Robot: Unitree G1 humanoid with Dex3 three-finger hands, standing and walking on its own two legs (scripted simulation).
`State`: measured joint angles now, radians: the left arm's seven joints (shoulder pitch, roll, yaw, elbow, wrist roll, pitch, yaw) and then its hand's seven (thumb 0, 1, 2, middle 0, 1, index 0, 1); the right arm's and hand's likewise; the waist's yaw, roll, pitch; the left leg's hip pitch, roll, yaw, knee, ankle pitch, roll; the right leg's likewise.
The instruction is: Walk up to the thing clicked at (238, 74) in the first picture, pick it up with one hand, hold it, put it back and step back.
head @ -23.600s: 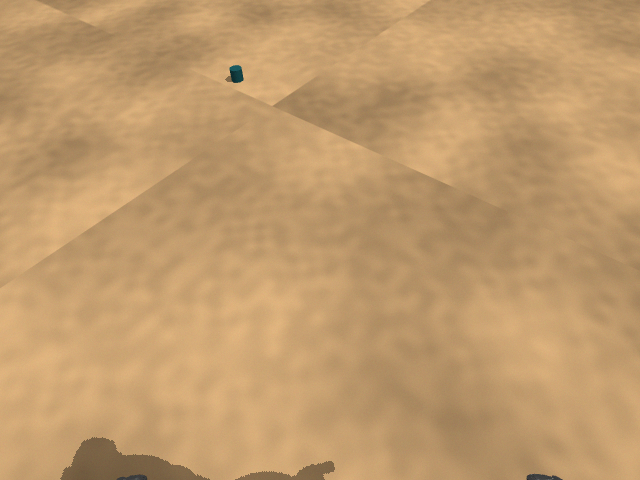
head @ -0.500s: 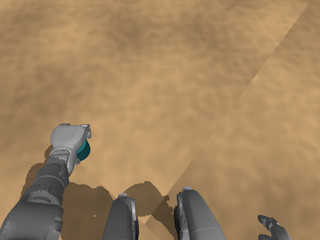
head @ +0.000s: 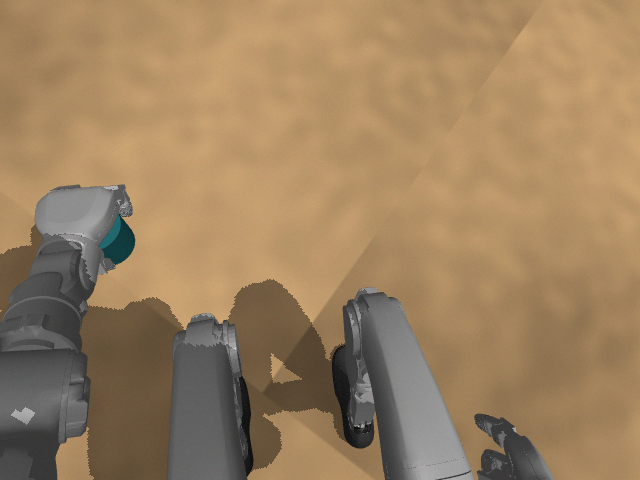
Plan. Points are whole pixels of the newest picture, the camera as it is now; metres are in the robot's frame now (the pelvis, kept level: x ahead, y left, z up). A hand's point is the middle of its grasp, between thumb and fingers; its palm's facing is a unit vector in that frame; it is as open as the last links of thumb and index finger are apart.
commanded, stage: crouch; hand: left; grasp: from above
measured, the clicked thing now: (100, 234) +0.44 +0.26 -0.19
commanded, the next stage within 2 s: lower in 0.78 s
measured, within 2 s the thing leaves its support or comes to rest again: rests again in 1.94 s
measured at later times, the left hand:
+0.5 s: hand (112, 241) +0.45 +0.27 -0.26, palm faces -0.46 -0.04 -0.89, open 9.5 cm
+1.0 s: hand (119, 244) +0.45 +0.27 -0.30, palm faces -0.48 -0.04 -0.88, open 9.4 cm
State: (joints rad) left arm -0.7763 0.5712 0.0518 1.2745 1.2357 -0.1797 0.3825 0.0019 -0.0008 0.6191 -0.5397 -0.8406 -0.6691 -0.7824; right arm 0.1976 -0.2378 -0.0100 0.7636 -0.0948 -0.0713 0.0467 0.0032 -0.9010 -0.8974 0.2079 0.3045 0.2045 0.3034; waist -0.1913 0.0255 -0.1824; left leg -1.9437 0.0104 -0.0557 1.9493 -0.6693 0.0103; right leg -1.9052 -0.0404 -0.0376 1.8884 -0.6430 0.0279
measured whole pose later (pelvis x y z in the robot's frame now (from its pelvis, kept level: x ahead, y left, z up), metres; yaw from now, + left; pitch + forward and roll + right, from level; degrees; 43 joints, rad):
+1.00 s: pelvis -0.01 +0.00 -0.12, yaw -3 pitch +36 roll -7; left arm -0.97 0.76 0.13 1.50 1.30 -0.23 0.42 0.00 0.00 0.58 -0.57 -0.80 -0.70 -0.75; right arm 0.17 -0.28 0.05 0.76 -0.15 -0.09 0.15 0.00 -0.91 -0.90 0.21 0.30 0.20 0.30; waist -0.26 -0.01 -0.05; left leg -2.28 0.01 -0.10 2.35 -0.70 0.00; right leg -2.23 -0.02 -0.06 2.27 -0.66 0.03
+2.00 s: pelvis -0.01 +0.00 -0.18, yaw -8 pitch +30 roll -11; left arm -0.97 0.95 0.23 1.64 1.36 -0.29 0.57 0.00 0.00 0.58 -0.59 -0.77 -0.72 -0.72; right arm 0.11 -0.32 0.16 0.74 -0.25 -0.16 0.22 0.00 -0.90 -0.89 0.21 0.30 0.20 0.30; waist -0.34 -0.10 0.10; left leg -2.37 0.01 -0.20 2.57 -0.73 0.00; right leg -2.29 0.00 -0.13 2.41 -0.65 0.04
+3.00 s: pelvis -0.01 +0.01 -0.18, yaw -10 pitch +28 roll -14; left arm -1.02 1.02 0.19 1.73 1.34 -0.26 0.62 0.00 -0.31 0.95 -0.21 -1.04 -0.25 -1.02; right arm 0.10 -0.34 0.25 0.70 -0.28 -0.24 0.26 0.00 -0.90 -0.90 0.21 0.30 0.20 0.30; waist -0.37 -0.12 0.12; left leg -2.36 0.01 -0.23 2.58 -0.74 0.01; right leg -2.26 0.02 -0.16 2.39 -0.64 0.06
